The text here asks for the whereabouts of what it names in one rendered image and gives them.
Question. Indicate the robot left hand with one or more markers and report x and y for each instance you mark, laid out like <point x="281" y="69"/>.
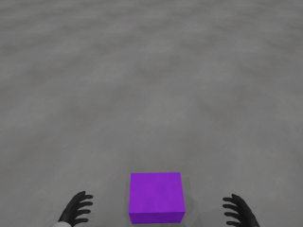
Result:
<point x="71" y="211"/>

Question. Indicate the robot right hand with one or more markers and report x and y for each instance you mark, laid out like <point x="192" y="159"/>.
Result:
<point x="245" y="215"/>

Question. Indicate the carton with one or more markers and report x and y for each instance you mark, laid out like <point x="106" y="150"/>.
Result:
<point x="156" y="197"/>

